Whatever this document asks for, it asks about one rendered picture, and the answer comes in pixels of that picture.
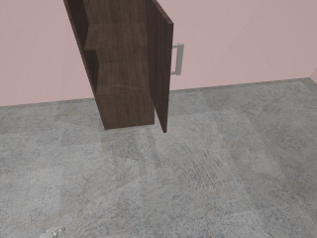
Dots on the left robot hand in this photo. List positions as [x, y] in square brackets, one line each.
[53, 232]

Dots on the cupboard door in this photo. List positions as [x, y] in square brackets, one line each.
[160, 38]

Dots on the handle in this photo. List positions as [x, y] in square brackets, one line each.
[179, 58]

